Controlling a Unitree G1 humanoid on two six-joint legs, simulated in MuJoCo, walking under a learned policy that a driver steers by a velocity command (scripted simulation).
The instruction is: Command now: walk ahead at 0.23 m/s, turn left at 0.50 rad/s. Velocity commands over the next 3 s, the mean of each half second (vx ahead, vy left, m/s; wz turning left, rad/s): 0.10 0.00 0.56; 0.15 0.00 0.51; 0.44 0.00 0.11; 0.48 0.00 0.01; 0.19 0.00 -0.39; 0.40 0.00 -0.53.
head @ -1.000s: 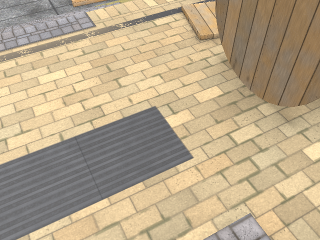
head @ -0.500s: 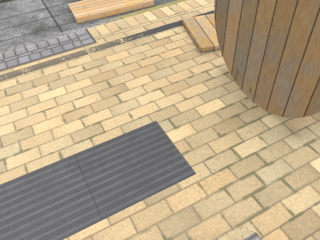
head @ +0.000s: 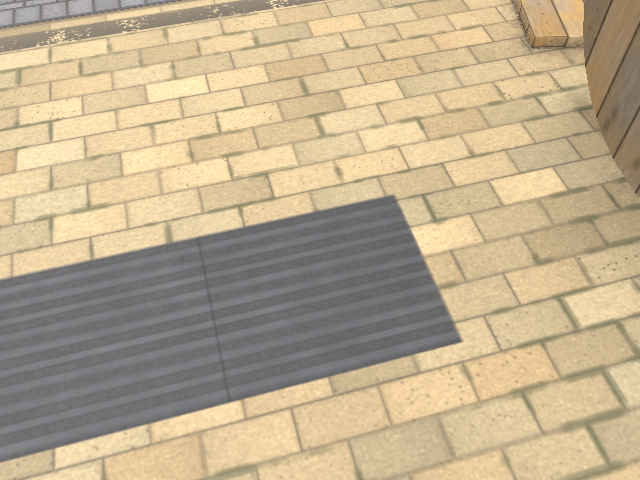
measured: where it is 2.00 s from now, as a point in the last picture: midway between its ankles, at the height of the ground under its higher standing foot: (235, 448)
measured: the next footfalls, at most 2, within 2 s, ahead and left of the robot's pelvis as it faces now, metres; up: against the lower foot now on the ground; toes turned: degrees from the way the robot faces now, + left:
right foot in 0.44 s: +0.18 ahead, -0.16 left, +0.00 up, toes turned +19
left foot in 0.92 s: +0.06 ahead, +0.01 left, +0.00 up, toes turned +34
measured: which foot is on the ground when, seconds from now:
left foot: down 0.00-0.44, up 0.46-0.90, down 0.92-1.00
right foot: up 0.00-0.42, down 0.44-0.90, up 0.92-1.00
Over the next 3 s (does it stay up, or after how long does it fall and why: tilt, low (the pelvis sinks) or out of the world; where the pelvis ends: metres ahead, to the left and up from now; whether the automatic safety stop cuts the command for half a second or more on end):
stays up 0.83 0.41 -0.15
